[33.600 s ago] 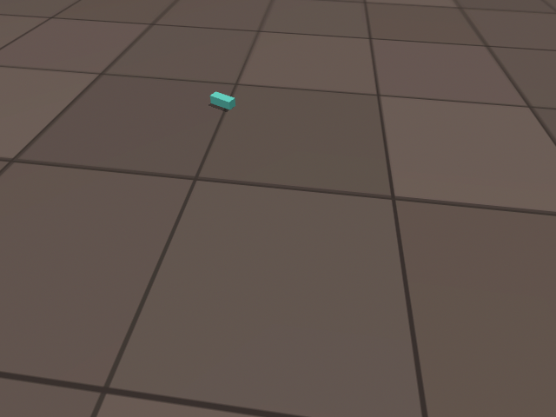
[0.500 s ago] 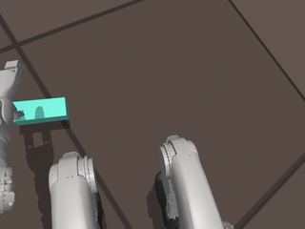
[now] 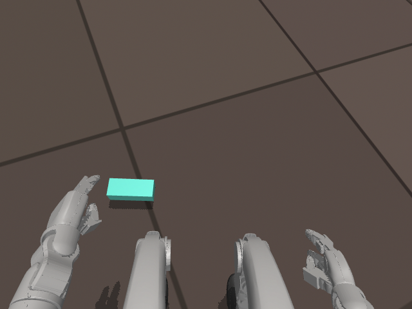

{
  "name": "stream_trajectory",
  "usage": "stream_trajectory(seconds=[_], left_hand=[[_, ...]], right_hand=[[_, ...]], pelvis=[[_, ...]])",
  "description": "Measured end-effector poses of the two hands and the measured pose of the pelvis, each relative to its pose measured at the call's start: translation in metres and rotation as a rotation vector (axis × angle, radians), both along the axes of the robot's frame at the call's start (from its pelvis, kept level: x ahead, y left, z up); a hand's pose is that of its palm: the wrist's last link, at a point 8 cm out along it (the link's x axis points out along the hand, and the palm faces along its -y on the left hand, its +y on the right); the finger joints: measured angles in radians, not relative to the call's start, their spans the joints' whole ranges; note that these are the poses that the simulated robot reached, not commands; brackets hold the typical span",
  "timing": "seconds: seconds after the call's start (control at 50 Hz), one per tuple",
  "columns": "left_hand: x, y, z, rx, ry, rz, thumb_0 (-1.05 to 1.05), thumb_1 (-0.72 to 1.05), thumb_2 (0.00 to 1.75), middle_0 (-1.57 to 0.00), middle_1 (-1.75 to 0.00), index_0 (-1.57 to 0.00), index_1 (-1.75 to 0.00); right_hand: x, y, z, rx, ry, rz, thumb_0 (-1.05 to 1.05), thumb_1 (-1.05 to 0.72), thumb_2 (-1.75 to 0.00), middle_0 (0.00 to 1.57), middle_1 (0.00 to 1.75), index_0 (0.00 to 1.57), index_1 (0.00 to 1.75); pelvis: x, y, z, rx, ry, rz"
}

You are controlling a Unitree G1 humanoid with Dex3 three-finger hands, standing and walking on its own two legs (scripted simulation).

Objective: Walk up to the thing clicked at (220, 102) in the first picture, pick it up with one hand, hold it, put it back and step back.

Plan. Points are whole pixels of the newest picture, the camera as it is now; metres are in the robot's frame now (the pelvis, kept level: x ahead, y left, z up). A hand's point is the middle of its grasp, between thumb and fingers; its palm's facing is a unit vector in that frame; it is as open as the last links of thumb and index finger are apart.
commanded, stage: home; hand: left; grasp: from above
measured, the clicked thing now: (132, 189) +0.50 +0.25 -0.50
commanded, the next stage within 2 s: none
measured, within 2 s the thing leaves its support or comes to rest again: neither
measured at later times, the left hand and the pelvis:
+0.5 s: hand (71, 237) +0.24 +0.18 +0.11, palm faces +0.10 -0.97 -0.22, open 7.4 cm; pelvis +0.07 +0.00 +0.16, yaw +3 degrees
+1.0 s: hand (61, 260) +0.22 +0.18 +0.13, palm faces +0.12 -0.97 -0.20, open 7.4 cm; pelvis +0.07 -0.01 +0.18, yaw +4 degrees
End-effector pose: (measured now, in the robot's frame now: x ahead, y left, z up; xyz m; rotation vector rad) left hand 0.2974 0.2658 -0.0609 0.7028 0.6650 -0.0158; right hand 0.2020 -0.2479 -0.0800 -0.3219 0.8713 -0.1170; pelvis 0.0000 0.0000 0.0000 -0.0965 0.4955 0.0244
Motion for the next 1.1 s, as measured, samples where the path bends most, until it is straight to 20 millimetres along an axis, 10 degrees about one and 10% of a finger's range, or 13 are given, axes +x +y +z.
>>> stream_trajectory(seconds=[0.24,0.56,0.82,1.1], left_hand=[[-0.049,-0.019,0.093,-0.259,0.079,0.268,0.01,0.90,0.90,-0.20,-0.30,-0.21,-0.31],[-0.077,-0.035,0.211,-0.419,0.061,0.403,0.01,0.91,0.90,-0.20,-0.30,-0.20,-0.30],[-0.097,-0.036,0.220,-0.430,0.074,0.417,0.01,0.91,0.90,-0.20,-0.30,-0.20,-0.30],[-0.100,-0.039,0.220,-0.425,0.070,0.411,0.02,0.91,0.90,-0.20,-0.30,-0.20,-0.30]], right_hand=[[0.011,0.025,0.090,0.058,-0.094,-0.034,0.01,-0.91,-0.90,0.20,0.30,0.21,0.30],[0.012,0.009,0.187,-0.001,-0.214,-0.123,0.01,-0.90,-0.90,0.20,0.30,0.21,0.30],[0.046,0.011,0.212,0.005,-0.352,-0.044,0.01,-0.90,-0.90,0.20,0.30,0.21,0.30],[0.032,0.012,0.203,0.007,-0.308,-0.040,0.01,-0.90,-0.90,0.20,0.30,0.21,0.30]], pelvis=[[0.028,-0.004,0.088,0.022,-0.112,0.018],[0.073,-0.004,0.171,0.045,-0.265,0.034],[0.074,-0.007,0.180,0.059,-0.321,0.047],[0.070,-0.010,0.180,0.061,-0.325,0.046]])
